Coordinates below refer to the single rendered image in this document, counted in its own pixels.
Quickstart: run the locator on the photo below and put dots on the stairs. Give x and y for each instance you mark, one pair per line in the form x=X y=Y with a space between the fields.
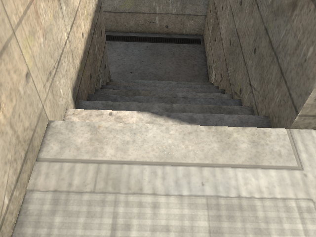
x=165 y=102

